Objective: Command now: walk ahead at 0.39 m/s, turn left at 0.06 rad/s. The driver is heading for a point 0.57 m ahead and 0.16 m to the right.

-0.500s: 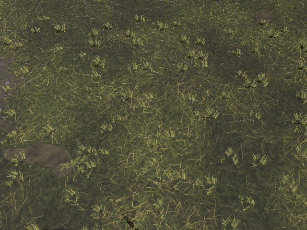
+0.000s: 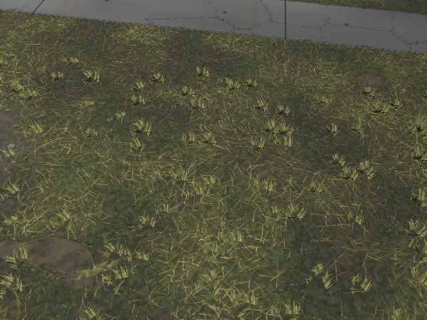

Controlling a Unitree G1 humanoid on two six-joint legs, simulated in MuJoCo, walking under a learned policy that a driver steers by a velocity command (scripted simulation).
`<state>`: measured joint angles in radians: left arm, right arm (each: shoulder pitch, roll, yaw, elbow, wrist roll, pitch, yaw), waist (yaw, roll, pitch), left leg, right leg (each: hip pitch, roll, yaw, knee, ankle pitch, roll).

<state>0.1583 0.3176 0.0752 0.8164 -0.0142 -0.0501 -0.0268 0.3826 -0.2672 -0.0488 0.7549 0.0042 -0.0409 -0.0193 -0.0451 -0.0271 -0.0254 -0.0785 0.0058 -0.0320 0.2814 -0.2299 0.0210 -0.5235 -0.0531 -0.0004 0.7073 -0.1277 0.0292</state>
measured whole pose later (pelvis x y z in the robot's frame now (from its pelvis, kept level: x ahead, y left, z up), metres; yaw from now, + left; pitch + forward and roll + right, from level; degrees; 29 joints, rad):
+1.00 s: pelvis +0.48 -0.01 -0.01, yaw -7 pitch +1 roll +2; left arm 0.13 0.28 0.05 0.79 0.00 -0.03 0.00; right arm 0.27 -0.26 -0.05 0.87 -0.01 -0.08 0.01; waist -0.05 -0.05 0.05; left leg -0.11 -0.04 0.13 0.28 -0.18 0.05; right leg -0.59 -0.08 0.05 0.71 -0.06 0.02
